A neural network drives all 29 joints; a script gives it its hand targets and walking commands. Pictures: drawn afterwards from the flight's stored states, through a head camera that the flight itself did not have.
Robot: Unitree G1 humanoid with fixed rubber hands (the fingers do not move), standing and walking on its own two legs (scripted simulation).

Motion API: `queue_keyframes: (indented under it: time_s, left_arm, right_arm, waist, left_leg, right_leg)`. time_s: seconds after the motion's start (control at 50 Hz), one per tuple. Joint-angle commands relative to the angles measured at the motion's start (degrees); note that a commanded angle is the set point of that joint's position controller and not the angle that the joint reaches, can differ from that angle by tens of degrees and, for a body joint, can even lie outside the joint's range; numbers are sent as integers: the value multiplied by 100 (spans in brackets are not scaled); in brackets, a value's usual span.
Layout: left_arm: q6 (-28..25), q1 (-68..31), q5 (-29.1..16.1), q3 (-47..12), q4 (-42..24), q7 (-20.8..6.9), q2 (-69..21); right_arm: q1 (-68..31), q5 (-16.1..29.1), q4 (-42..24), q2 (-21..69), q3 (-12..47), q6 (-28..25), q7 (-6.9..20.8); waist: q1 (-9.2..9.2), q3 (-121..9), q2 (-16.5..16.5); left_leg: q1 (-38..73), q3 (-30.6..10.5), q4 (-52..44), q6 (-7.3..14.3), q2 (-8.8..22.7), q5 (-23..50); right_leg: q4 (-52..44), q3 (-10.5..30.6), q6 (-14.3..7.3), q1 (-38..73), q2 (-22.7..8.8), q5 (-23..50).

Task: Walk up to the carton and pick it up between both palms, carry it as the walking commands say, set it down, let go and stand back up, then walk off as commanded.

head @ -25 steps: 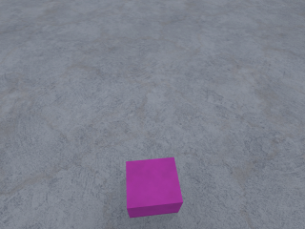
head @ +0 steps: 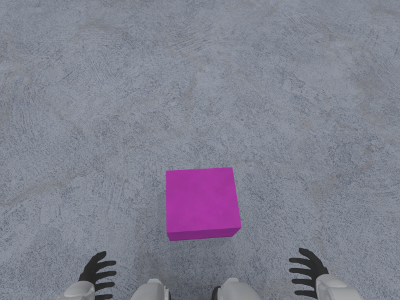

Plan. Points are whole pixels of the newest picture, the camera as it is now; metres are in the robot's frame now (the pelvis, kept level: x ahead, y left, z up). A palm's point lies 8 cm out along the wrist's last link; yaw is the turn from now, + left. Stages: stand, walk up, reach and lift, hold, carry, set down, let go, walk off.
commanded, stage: reach and lift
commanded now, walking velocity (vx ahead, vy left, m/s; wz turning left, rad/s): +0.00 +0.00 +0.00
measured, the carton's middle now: (200, 204) +0.46 -0.04 -0.64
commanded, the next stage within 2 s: none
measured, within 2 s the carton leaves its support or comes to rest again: neither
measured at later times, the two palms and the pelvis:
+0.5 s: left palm (102, 247) +0.22 +0.21 -0.14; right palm (311, 238) +0.24 -0.27 -0.14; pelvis -0.08 +0.00 -0.05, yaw +0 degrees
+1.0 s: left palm (113, 188) +0.37 +0.22 -0.17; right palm (296, 178) +0.40 -0.28 -0.16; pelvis -0.06 -0.02 -0.07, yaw +2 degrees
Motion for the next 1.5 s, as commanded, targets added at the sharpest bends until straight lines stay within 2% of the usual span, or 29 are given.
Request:
queue_keyframes:
  time_s: [0.0, 0.04, 0.08, 0.18, 0.28, 0.36, 0.46, 0.56, 0.68, 0.84, 0.92, 1.02, 1.1, 1.24, 1.3, 1.38, 1.48]
  left_arm:
    - [-454, -181, 53, 283, -836, 101, 333]
    - [-579, -98, -1, 210, -870, 155, 252]
    - [-586, -157, -77, 144, -895, 195, 201]
    - [-345, -654, -154, 135, -928, 314, 183]
    - [-238, -1863, -177, 266, -733, 375, 316]
    - [-247, -2821, -230, 378, -324, 418, 402]
    - [-324, -3772, -309, 596, 239, 477, 636]
    - [-556, -4478, -361, 753, 667, 463, 831]
    - [-998, -5162, -389, 877, 848, 406, 1082]
    - [-1646, -5883, -410, 1114, 1094, 296, 1434]
    - [-1885, -6297, -455, 1214, 1388, 260, 1520]
    - [-2046, -6865, -465, 1353, 1715, 259, 1536]
    - [-2078, -7391, -416, 1452, 1740, 292, 1504]
    - [-1965, -8459, -321, 1686, 1716, 360, 1561]
    - [-1926, -8413, -245, 1772, 1780, 366, 1497]
    - [-1934, -8353, -185, 1824, 1339, 361, 1480]
    - [-1918, -8472, -78, 1907, 1465, 330, 1313]
  right_arm:
    - [-427, -82, -729, -759, -303, -487, 99]
    - [-453, -91, -721, -916, -345, -627, 97]
    - [-550, -68, -628, -1026, -363, -642, 105]
    - [-1123, 18, -360, -1216, -411, -468, 231]
    - [-2363, 147, -85, -1349, -455, -370, 338]
    - [-3348, 205, 290, -1500, -481, -373, 363]
    - [-4449, 327, 767, -1661, -491, -463, 333]
    - [-5175, 363, 1211, -1763, -584, -677, 248]
    - [-5817, 448, 1469, -1915, -687, -1041, 148]
    - [-6429, 667, 1570, -2056, -757, -1558, 103]
    - [-6867, 688, 1671, -2083, -811, -1755, 142]
    - [-7479, 560, 1965, -2193, -967, -1906, 257]
    - [-8004, 373, 2153, -2341, -1150, -1970, 353]
    - [-9231, 126, 2390, -2622, -1386, -1948, 476]
    - [-9199, 1, 2594, -2673, -1468, -1930, 524]
    - [-9194, -78, 2201, -2756, -1547, -1958, 567]
    - [-9364, -38, 2327, -2665, -1548, -1971, 653]
  waist:
    - [80, -2194, 130]
    - [40, -2346, 31]
    - [2, -2393, -27]
    - [-44, -2027, -41]
    - [-60, -1461, -46]
    - [-24, -1506, -64]
    - [49, -1948, -241]
    - [20, -2544, -351]
    - [-25, -3523, -323]
    - [4, -4806, -332]
    - [30, -5106, -329]
    - [43, -5223, -233]
    - [16, -5471, -171]
    - [86, -5818, -219]
    - [69, -6017, -270]
    - [61, -6618, -262]
    - [116, -5828, -288]
  left_leg:
    - [642, -295, 370, -53, -282, 3228]
    - [574, -288, 494, -124, -279, 3188]
    - [493, -251, 564, -194, -269, 2837]
    - [151, -153, 489, -246, -216, 1122]
    - [-396, -107, 386, -168, -175, -474]
    - [-523, -131, 464, -152, -197, -796]
    - [-787, -142, 601, -121, -263, -697]
    - [-1153, -92, 796, -107, -350, -243]
    - [-1469, -11, 1038, -138, -432, 479]
    - [-2167, -33, 1290, -159, -507, 1618]
    - [-2624, -78, 1361, -139, -508, 1906]
    - [-2729, -110, 1401, -156, -480, 2052]
    - [-2605, -105, 1421, -192, -469, 2096]
    - [-2571, -52, 1529, -197, -469, 1889]
    - [-2507, -30, 1624, -209, -476, 2082]
    - [-2216, -19, 1704, -225, -501, 2560]
    - [-2839, -15, 1980, -209, -457, 2130]
  right_leg:
    - [474, 392, -75, 551, 194, 2915]
    - [667, 269, -65, 257, 253, 2724]
    - [755, 170, -87, 21, 283, 2359]
    - [678, 60, -133, -356, 201, 934]
    - [575, 136, -161, -606, 64, -413]
    - [588, 176, -177, -746, 28, -787]
    - [657, 226, -140, -755, 1, -786]
    - [792, 285, -78, -790, -3, -283]
    - [1056, 365, -5, -728, 42, 712]
    - [1429, 551, 67, -301, 95, 2616]
    - [1547, 590, 83, -280, 117, 3143]
    - [1549, 537, 63, -701, 168, 3112]
    - [1523, 446, 50, -1126, 221, 2951]
    - [1597, 321, 41, -1720, 283, 2532]
    - [1701, 269, 34, -1783, 307, 2685]
    - [1806, 208, 28, -1676, 343, 3133]
    - [2065, 197, 26, -2520, 340, 2549]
